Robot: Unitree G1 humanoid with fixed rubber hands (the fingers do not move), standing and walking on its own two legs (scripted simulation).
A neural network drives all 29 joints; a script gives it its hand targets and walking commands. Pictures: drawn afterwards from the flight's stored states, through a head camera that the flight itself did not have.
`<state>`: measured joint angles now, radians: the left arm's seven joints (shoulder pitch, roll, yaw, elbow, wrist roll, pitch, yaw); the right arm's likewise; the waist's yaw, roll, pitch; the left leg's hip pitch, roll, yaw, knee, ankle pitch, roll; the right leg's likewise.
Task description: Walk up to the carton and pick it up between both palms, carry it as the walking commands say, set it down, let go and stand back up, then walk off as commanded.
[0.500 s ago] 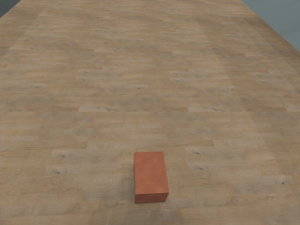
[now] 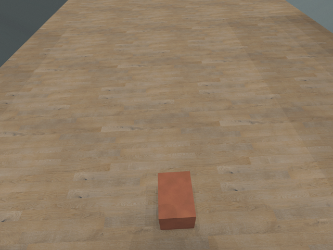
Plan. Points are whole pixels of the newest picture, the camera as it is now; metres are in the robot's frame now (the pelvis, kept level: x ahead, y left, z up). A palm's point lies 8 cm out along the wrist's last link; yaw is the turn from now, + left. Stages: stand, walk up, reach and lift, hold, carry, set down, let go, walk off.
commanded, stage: walk up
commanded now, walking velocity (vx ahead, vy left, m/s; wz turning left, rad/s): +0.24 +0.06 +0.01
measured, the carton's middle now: (175, 200) +0.54 -0.02 -0.68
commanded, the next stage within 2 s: none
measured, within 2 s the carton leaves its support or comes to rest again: neither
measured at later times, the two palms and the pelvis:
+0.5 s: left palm out of the picture +0.04 +0.34 -0.15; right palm out of the picture +0.07 -0.16 -0.10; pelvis +0.00 +0.10 +0.00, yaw -1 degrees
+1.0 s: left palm out of the picture -0.12 +0.30 -0.14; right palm out of the picture +0.00 -0.22 -0.14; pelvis -0.08 +0.04 -0.02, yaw -2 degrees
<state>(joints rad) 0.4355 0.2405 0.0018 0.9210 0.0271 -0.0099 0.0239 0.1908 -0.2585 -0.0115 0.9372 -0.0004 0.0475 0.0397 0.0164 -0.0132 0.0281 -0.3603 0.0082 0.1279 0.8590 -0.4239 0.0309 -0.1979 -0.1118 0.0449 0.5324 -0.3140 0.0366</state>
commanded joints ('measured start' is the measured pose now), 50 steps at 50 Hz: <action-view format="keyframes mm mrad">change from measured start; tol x32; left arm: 1 46 170 60 37 8 -29 18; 44 260 85 42 79 14 59 6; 50 -97 171 49 -60 22 1 20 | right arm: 1 -114 -39 -36 -110 -8 -50 -8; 50 -42 -94 -68 -52 -38 25 -12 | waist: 1 77 -229 -8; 7 -33 272 -160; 42 134 246 1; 45 156 -360 109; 50 -18 -161 102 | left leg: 1 -116 10 -105 -179 -27 -36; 5 323 8 -23 -525 286 -23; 7 451 337 -290 -476 1248 47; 21 118 239 -268 -744 2 -23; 42 -110 204 -127 -682 -223 -38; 46 -148 -39 -154 230 -99 -25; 50 -152 -21 -152 311 135 -50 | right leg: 1 148 -163 241 -229 287 -188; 5 -51 -60 56 -15 426 -93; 8 -200 81 -4 242 -289 -2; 30 -182 84 -94 419 -10 10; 42 142 106 -272 135 -96 -23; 46 -365 -296 526 -443 -389 -219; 50 -275 -186 368 -466 -472 -153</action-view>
